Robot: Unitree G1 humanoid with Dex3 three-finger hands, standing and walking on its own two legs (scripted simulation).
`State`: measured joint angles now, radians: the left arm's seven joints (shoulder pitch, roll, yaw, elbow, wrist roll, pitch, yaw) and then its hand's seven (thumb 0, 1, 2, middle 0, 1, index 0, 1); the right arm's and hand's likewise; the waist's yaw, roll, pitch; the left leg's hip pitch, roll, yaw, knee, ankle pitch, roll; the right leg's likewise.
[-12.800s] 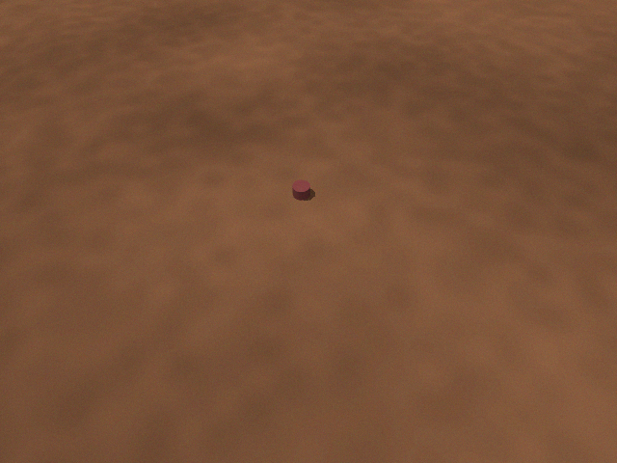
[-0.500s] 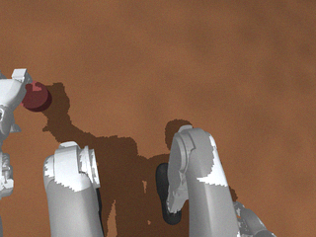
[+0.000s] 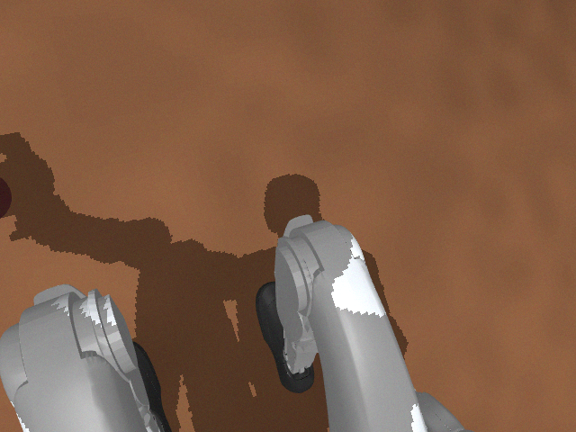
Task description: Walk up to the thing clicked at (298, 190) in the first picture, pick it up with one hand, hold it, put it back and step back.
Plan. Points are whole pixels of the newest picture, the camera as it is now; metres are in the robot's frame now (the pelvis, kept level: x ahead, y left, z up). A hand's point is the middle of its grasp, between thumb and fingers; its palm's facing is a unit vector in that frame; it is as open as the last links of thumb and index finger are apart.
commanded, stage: rest palm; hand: left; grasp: from above
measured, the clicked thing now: out of the picture +0.45 +0.32 -0.27
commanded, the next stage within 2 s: close in 0.74 s
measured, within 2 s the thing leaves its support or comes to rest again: neither
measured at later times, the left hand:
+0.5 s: hand out of the picture +0.44 +0.31 -0.24, palm faces -0.44 -0.14 -0.89, open 14.1 cm
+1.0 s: hand out of the picture +0.44 +0.30 -0.26, palm faces -0.44 -0.12 -0.89, open 13.6 cm
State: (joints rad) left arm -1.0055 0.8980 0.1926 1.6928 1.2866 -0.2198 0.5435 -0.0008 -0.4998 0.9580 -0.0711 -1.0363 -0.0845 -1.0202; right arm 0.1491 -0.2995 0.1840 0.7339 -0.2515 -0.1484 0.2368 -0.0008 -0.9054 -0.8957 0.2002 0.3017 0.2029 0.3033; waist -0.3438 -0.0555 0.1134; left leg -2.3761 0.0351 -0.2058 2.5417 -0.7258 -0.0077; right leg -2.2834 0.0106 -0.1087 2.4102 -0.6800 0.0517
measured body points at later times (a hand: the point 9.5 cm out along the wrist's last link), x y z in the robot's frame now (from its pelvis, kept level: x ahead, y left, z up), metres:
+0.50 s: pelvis +0.00 +0.01 -0.01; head +0.27 +0.12 +0.34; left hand +0.46 +0.31 -0.19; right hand +0.06 -0.26 -0.07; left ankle +0.06 +0.13 -0.27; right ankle +0.10 -0.12 -0.27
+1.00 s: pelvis +0.00 +0.00 -0.01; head +0.28 +0.11 +0.33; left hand +0.46 +0.31 -0.20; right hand +0.04 -0.25 -0.07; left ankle +0.06 +0.13 -0.27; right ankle +0.10 -0.12 -0.27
